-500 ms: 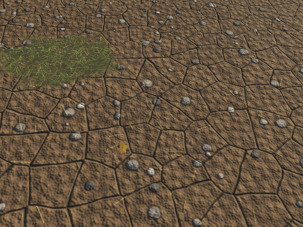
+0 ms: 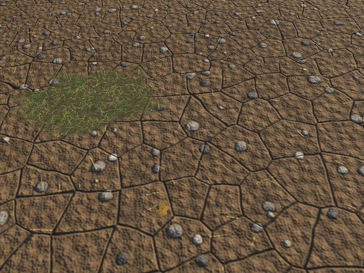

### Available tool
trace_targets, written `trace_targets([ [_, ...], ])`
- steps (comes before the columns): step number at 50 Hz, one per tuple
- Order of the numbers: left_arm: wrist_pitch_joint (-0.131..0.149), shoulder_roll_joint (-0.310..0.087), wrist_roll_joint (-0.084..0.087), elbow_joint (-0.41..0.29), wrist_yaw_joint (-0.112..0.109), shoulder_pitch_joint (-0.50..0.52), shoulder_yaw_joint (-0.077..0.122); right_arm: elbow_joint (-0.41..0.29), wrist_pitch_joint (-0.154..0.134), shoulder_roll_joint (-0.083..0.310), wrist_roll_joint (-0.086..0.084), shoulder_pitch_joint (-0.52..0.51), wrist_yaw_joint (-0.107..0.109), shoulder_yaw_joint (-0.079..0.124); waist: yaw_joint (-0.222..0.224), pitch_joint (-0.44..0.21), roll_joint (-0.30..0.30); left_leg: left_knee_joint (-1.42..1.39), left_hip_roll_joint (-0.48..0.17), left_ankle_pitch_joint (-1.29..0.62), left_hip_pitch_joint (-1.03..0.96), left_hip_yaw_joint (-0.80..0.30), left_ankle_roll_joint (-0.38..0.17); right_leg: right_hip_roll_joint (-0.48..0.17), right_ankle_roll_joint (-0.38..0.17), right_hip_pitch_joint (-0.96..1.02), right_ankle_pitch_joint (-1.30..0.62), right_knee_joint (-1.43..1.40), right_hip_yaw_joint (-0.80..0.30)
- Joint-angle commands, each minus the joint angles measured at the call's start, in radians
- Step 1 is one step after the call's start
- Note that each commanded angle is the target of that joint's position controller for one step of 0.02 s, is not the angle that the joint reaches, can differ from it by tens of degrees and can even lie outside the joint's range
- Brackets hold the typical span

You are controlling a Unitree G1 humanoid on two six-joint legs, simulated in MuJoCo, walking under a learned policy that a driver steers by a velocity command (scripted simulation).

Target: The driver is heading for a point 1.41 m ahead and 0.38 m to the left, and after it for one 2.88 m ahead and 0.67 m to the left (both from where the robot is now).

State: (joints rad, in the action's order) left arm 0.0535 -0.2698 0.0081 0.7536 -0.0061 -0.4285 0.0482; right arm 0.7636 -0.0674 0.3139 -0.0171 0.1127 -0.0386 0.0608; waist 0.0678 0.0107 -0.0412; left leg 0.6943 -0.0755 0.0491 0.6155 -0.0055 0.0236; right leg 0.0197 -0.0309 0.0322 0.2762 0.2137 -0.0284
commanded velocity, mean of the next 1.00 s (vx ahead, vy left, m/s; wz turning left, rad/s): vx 0.48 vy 0.00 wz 0.02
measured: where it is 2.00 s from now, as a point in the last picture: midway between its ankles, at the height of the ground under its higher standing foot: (171, 133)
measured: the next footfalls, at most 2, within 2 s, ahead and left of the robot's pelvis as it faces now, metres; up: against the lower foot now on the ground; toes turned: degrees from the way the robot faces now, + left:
left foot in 0.14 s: +0.24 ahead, +0.14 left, +0.00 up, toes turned +2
right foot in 0.68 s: +0.56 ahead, -0.08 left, +0.00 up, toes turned -1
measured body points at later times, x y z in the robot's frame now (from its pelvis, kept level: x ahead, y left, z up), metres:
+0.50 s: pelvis +0.26 +0.06 +0.00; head +0.29 +0.06 +0.45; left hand +0.45 +0.31 -0.09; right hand +0.29 -0.22 -0.12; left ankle +0.20 +0.14 -0.74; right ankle +0.44 -0.12 -0.68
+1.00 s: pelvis +0.55 +0.00 +0.00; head +0.58 +0.00 +0.45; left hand +0.59 +0.29 -0.11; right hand +0.72 -0.25 -0.11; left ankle +0.68 +0.19 -0.67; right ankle +0.52 -0.08 -0.74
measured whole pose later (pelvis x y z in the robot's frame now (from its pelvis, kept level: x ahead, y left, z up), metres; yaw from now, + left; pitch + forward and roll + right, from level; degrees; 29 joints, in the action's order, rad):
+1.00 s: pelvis +0.55 +0.00 +0.00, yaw +3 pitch +1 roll -2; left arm 0.10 -0.27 -0.01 0.79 0.02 -0.33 0.05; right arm 0.77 -0.05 0.31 -0.02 0.16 -0.01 0.04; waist 0.05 0.03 -0.05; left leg 0.89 -0.11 0.07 0.69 -0.08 0.01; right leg 0.06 -0.06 -0.07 0.18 0.23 0.10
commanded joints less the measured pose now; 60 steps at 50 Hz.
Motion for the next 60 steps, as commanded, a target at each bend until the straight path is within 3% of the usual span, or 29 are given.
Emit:
trace_targets([
  [1,0.014,-0.190,0.010,-0.042,-0.002,-0.003,0.053,-0.120,-0.024,0.038,-0.007,-0.183,-0.015,-0.007,0.018,0.105,0.148,-0.096,0.024,-0.039,0.007,0.020,-0.009,-0.249,-0.165,-0.088,-0.148,-0.092,-0.127],
  [5,0.003,-0.213,0.016,-0.024,-0.006,0.005,0.062,-0.123,-0.033,0.086,-0.006,-0.130,-0.022,0.006,-0.037,0.075,0.169,-0.163,0.054,0.044,-0.101,0.034,-0.073,-0.285,-0.132,-0.009,-0.385,0.001,-0.120],
  [7,-0.007,-0.192,0.008,-0.023,-0.012,0.009,0.052,-0.059,-0.029,0.150,-0.002,0.106,-0.003,0.043,-0.157,-0.095,0.151,-0.181,0.099,0.046,-0.448,0.073,-0.128,-0.206,-0.081,-0.066,-0.701,0.310,-0.038],
  [8,-0.008,-0.139,-0.016,-0.046,-0.016,-0.007,0.027,-0.029,-0.025,0.218,0.007,0.289,0.008,0.059,-0.222,-0.257,0.033,-0.156,-0.087,0.080,-0.762,-0.143,-0.193,-0.149,-0.041,-0.274,-0.449,0.636,-0.003],
  [9,0.013,-0.019,0.003,-0.070,-0.012,-0.126,-0.003,-0.011,-0.024,0.284,0.020,0.332,0.000,0.067,-0.137,-0.381,-0.280,-0.332,-0.306,0.408,-1.004,-0.681,-0.343,0.048,0.023,-0.623,0.261,0.973,-0.037],
  [10,0.031,-0.132,0.028,-0.057,-0.007,-0.046,0.019,-0.018,-0.029,0.184,0.003,0.297,-0.001,0.042,-0.177,-0.308,-0.183,-0.438,-0.295,0.545,-0.945,-0.756,-0.320,0.007,0.018,-0.735,0.286,1.086,-0.141],
  [11,0.040,-0.176,0.047,-0.082,0.000,0.050,0.032,-0.023,-0.028,0.145,0.003,0.231,0.005,0.029,-0.165,-0.164,-0.127,-0.439,-0.272,0.493,-0.827,-0.596,-0.281,-0.049,0.004,-0.799,0.201,1.097,-0.103],
  [12,0.046,-0.167,0.035,-0.089,-0.002,0.100,0.027,-0.033,-0.025,0.128,0.010,0.175,0.008,0.023,-0.138,-0.098,-0.033,-0.446,-0.236,0.365,-0.697,-0.482,-0.261,-0.100,-0.003,-0.767,0.113,1.057,-0.072],
  [13,0.047,-0.157,0.016,-0.090,-0.002,0.124,0.030,-0.039,-0.025,0.107,0.021,0.134,0.007,0.018,-0.111,-0.052,-0.011,-0.465,-0.195,0.262,-0.592,-0.400,-0.256,-0.130,-0.001,-0.735,0.053,1.000,-0.063],
  [14,0.038,-0.145,0.011,-0.083,0.000,0.107,0.031,-0.044,-0.029,0.085,0.033,0.110,0.008,0.011,-0.080,-0.044,-0.032,-0.491,-0.164,0.198,-0.525,-0.341,-0.251,-0.155,-0.001,-0.679,0.010,0.973,-0.070],
  [16,0.020,-0.111,0.010,-0.070,0.001,0.076,0.025,-0.036,-0.041,0.081,0.025,0.103,0.008,0.011,-0.054,-0.038,-0.045,-0.539,-0.147,0.124,-0.460,-0.273,-0.272,-0.164,0.014,-0.638,-0.018,0.932,-0.057],
  [19,0.008,-0.097,-0.005,-0.097,-0.005,0.155,0.021,-0.012,-0.049,0.102,0.016,0.122,0.016,0.016,-0.057,0.023,-0.014,-0.586,-0.138,0.032,-0.426,-0.190,-0.285,-0.176,0.050,-0.708,-0.113,0.812,-0.043],
  [24,0.033,-0.054,-0.001,-0.140,0.014,0.332,0.001,0.016,-0.033,0.130,0.004,0.194,0.029,0.019,-0.124,0.055,0.003,-0.584,-0.086,-0.068,-0.463,-0.065,-0.235,-0.135,0.054,-0.672,-0.372,0.474,0.012],
  [29,0.047,-0.065,0.010,-0.191,0.047,0.460,0.000,0.060,-0.003,0.153,-0.005,0.285,0.034,0.024,-0.161,0.077,-0.003,-0.517,-0.155,-0.112,-0.630,-0.084,-0.223,-0.097,0.020,-0.695,-0.338,0.326,0.018],
  [32,0.048,-0.103,0.007,-0.189,0.055,0.404,0.015,0.066,0.014,0.175,-0.006,0.272,0.042,0.032,-0.106,0.026,-0.036,-0.402,-0.176,-0.356,-0.715,-0.084,-0.193,-0.056,-0.025,-0.594,-0.213,0.290,0.038],
  [34,0.045,-0.177,0.002,-0.120,0.041,0.149,0.055,0.056,0.024,0.156,0.002,0.246,0.047,0.022,0.031,-0.151,-0.028,-0.084,-0.100,-0.546,-0.623,-0.017,-0.145,-0.030,-0.086,-0.207,-0.246,0.272,0.066],
  [35,0.037,-0.255,-0.007,-0.093,0.027,-0.030,0.073,0.027,0.019,0.091,0.034,0.263,0.050,-0.005,0.079,-0.317,0.111,0.250,-0.031,-0.202,-0.397,0.023,-0.108,-0.239,-0.151,0.114,-0.292,0.323,-0.174],
  [36,0.039,-0.296,-0.011,-0.079,0.037,-0.030,0.077,0.021,-0.005,-0.012,0.015,0.403,0.037,-0.033,-0.013,-0.426,0.365,0.542,0.152,0.516,-0.021,-0.049,-0.060,-0.426,-0.310,0.386,-0.051,0.184,-0.672],
  [37,0.038,-0.186,0.000,-0.091,0.036,-0.013,0.052,0.029,-0.023,0.110,-0.008,0.309,0.029,-0.009,0.040,-0.357,0.232,0.624,0.093,0.521,0.093,-0.141,-0.068,-0.394,-0.270,0.348,0.064,0.117,-0.672],
  [38,0.037,-0.158,0.000,-0.095,0.032,0.056,0.040,-0.005,-0.034,0.143,-0.027,0.207,0.023,0.002,0.033,-0.207,0.178,0.615,0.046,0.430,0.139,-0.107,-0.076,-0.362,-0.233,0.217,0.011,0.097,-0.511],
  [39,0.036,-0.150,-0.004,-0.098,0.032,0.114,0.036,-0.015,-0.038,0.125,-0.019,0.157,0.027,-0.003,0.002,-0.129,0.084,0.569,-0.001,0.345,0.111,-0.080,-0.071,-0.323,-0.217,0.077,-0.111,0.075,-0.410],
  [40,0.037,-0.130,-0.010,-0.100,0.035,0.155,0.030,-0.018,-0.035,0.117,-0.002,0.137,0.028,0.001,-0.026,-0.071,0.065,0.510,-0.028,0.294,0.080,-0.073,-0.061,-0.287,-0.212,-0.029,-0.210,0.046,-0.333],
  [41,0.042,-0.117,-0.019,-0.101,0.035,0.175,0.026,-0.013,-0.026,0.105,0.000,0.164,0.026,0.002,-0.059,-0.066,0.094,0.484,-0.050,0.257,0.020,-0.080,-0.053,-0.267,-0.210,-0.093,-0.257,0.017,-0.289],
  [44,0.064,-0.121,-0.010,-0.074,0.033,0.188,0.032,0.004,0.009,0.057,-0.006,0.196,0.030,-0.007,-0.089,-0.034,0.107,0.418,-0.065,0.210,-0.006,-0.074,-0.022,-0.256,-0.219,-0.182,-0.311,-0.061,-0.160],
  [47,0.067,-0.141,-0.022,-0.042,0.021,0.165,0.040,-0.023,0.018,0.049,-0.003,0.111,0.033,-0.007,-0.067,0.017,0.094,0.287,-0.058,0.064,0.065,-0.098,-0.002,-0.245,-0.202,-0.182,-0.328,-0.099,-0.053],
  [51,0.062,-0.159,-0.017,-0.020,0.010,0.156,0.042,-0.054,0.005,0.028,-0.001,0.001,0.015,-0.012,-0.024,0.045,0.091,0.045,-0.027,-0.147,0.024,-0.048,-0.012,-0.217,-0.153,-0.160,-0.330,-0.115,0.079],
  [56,0.032,-0.183,0.001,0.029,0.002,0.095,0.055,-0.123,0.004,0.022,-0.002,-0.113,-0.012,-0.015,0.015,0.078,0.079,-0.083,-0.008,-0.084,0.086,-0.009,-0.055,-0.282,-0.131,0.028,-0.395,-0.056,0.126],
  [58,0.015,-0.201,0.008,0.031,-0.005,0.110,0.062,-0.146,0.005,0.038,-0.001,-0.109,-0.024,-0.006,-0.007,0.063,0.098,-0.100,0.019,0.020,0.061,0.030,-0.086,-0.299,-0.109,0.086,-0.587,0.026,0.149],
  [60,-0.004,-0.228,0.008,0.022,-0.019,0.134,0.070,-0.138,0.012,0.081,0.000,0.000,-0.026,0.020,-0.077,-0.027,0.132,-0.094,0.091,0.115,-0.109,0.093,-0.127,-0.287,-0.079,0.097,-0.920,0.220,0.184],
])
Keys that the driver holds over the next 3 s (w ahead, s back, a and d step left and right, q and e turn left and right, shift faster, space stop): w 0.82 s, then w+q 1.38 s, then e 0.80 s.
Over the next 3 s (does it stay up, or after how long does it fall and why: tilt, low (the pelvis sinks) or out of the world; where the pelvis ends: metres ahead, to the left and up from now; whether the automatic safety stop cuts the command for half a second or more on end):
stays up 1.36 0.37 0.00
